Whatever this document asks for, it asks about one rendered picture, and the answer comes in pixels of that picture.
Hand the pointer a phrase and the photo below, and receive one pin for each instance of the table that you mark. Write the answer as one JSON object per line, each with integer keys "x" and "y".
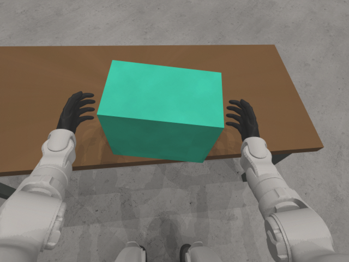
{"x": 37, "y": 81}

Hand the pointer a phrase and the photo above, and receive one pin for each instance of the robot right forearm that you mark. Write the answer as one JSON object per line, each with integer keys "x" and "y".
{"x": 268, "y": 186}

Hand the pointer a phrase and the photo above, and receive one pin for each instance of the left robot hand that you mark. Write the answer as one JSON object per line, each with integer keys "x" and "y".
{"x": 69, "y": 118}

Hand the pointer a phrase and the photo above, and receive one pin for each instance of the right robot upper arm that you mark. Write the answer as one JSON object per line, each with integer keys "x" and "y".
{"x": 299, "y": 236}

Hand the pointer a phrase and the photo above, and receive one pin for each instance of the robot left shin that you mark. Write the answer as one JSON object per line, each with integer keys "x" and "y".
{"x": 132, "y": 244}

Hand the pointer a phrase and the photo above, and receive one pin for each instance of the robot left forearm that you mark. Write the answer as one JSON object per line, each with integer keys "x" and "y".
{"x": 51, "y": 175}

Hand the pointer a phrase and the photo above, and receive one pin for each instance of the left robot upper arm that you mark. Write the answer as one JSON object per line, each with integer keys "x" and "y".
{"x": 31, "y": 223}

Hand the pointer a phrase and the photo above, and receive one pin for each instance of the robot left thigh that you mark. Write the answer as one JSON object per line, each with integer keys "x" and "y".
{"x": 131, "y": 254}

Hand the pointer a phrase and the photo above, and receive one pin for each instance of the carton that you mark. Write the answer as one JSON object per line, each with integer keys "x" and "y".
{"x": 161, "y": 112}

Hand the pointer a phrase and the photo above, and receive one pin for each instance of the right robot hand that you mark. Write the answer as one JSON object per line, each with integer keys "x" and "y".
{"x": 248, "y": 126}

